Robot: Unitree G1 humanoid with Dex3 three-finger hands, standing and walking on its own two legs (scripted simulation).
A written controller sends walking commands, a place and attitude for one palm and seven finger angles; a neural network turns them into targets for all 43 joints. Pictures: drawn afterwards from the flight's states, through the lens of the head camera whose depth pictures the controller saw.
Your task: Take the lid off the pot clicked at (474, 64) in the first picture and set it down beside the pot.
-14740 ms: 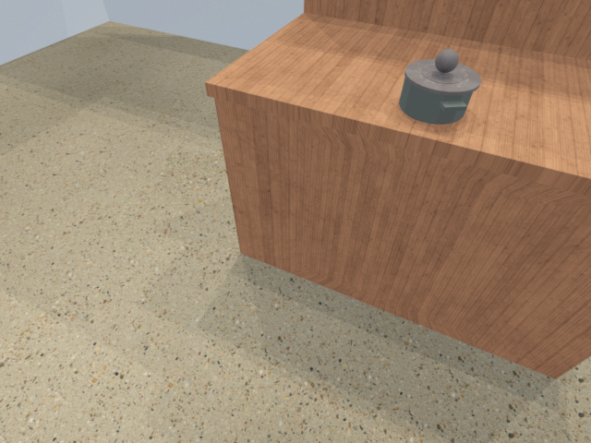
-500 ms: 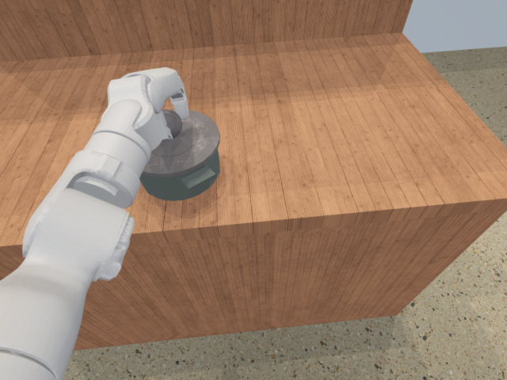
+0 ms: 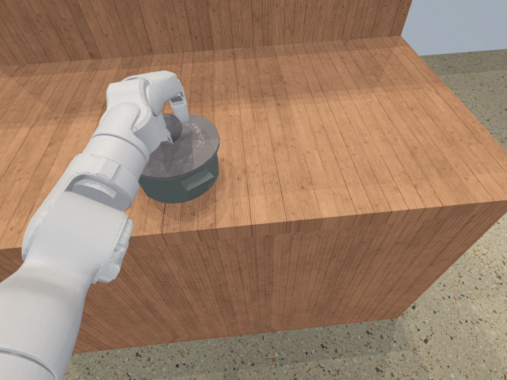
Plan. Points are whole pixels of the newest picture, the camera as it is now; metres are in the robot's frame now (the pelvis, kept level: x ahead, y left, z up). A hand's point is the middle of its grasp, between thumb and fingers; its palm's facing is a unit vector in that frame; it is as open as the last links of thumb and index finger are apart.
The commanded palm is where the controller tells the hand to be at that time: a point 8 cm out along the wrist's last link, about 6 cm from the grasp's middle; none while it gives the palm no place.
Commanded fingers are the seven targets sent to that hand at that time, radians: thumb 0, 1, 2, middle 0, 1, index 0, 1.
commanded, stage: close the fingers and squeeze the knob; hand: left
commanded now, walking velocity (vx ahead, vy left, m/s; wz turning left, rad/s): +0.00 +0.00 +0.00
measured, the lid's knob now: (167, 128) +0.50 +0.13 +0.14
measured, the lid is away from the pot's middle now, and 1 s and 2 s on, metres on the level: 0.01 0.00 0.02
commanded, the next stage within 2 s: lift the lid straight up in 0.32 s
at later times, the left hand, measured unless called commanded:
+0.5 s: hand (160, 126) +0.47 +0.13 +0.17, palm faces -0.37 -0.09 -0.93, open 8.0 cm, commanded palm +0.47 +0.13 +0.23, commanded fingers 0.00 0.66 0.91 -0.81 -1.10 -0.77 -1.08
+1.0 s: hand (153, 104) +0.47 +0.13 +0.21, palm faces -0.33 -0.12 -0.94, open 8.0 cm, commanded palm +0.46 +0.14 +0.27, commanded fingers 0.00 0.67 0.91 -0.81 -1.10 -0.77 -1.08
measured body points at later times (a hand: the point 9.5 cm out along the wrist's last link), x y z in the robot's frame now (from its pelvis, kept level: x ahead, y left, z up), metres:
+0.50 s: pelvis +0.00 +0.00 +0.00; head +0.03 -0.03 +0.45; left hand +0.49 +0.13 +0.22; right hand +0.08 -0.26 -0.14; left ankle +0.01 +0.12 -0.74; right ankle -0.05 -0.13 -0.74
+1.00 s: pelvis +0.00 +0.00 +0.00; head +0.02 -0.03 +0.45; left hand +0.49 +0.13 +0.26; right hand +0.08 -0.27 -0.13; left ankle +0.01 +0.12 -0.74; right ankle -0.05 -0.13 -0.74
